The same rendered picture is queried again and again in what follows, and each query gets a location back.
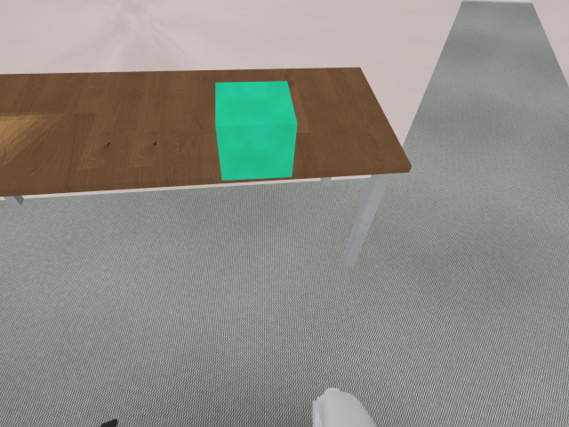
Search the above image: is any carton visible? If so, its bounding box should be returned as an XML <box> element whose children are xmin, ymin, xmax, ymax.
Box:
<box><xmin>215</xmin><ymin>81</ymin><xmax>297</xmax><ymax>181</ymax></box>

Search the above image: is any table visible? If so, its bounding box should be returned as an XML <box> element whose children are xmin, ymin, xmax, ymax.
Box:
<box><xmin>0</xmin><ymin>68</ymin><xmax>412</xmax><ymax>268</ymax></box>

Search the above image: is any right robot thigh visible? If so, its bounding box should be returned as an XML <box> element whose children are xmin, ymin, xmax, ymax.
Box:
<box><xmin>312</xmin><ymin>391</ymin><xmax>377</xmax><ymax>427</ymax></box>

